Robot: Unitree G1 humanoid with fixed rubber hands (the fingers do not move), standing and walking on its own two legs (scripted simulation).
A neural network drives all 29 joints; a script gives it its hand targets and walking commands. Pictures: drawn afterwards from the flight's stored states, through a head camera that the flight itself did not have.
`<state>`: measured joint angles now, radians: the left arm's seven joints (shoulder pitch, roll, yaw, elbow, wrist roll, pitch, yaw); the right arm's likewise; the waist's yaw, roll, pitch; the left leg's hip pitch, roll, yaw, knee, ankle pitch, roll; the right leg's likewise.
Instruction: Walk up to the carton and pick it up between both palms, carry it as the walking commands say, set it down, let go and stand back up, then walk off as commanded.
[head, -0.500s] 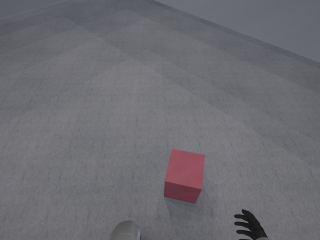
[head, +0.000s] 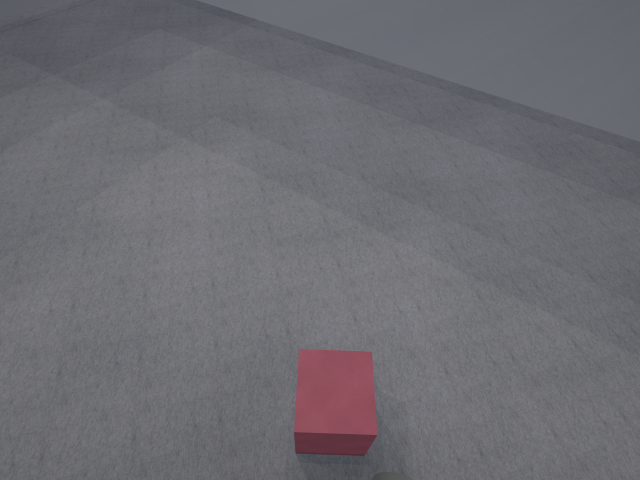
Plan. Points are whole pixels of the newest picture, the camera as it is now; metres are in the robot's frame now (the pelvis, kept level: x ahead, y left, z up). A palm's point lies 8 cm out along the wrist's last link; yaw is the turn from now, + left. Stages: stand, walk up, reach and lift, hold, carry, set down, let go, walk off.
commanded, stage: walk up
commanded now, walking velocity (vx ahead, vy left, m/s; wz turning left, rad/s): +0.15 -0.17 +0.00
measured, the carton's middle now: (332, 404) +0.39 -0.07 -0.65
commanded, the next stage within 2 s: stand in 1.96 s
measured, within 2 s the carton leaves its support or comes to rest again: neither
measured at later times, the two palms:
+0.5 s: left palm out of the picture +0.01 +0.24 -0.16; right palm out of the picture +0.08 -0.24 -0.13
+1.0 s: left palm out of the picture -0.02 +0.21 -0.14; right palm out of the picture -0.04 -0.27 -0.14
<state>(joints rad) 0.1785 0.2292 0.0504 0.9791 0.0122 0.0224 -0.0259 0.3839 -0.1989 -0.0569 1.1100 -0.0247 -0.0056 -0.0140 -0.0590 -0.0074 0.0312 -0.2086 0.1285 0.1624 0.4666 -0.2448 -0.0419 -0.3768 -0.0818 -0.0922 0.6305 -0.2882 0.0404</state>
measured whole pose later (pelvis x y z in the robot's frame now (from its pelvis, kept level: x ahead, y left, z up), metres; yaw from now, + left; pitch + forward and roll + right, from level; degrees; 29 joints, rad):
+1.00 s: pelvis -0.06 -0.03 +0.00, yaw +0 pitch -1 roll +0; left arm 0.21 0.19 0.02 1.09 -0.01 0.00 0.03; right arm 0.26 -0.18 -0.02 1.07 -0.01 0.00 -0.02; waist -0.02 0.00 0.03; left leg -0.18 0.04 0.07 0.43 -0.23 -0.01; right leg -0.13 -0.02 -0.02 0.41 -0.27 0.01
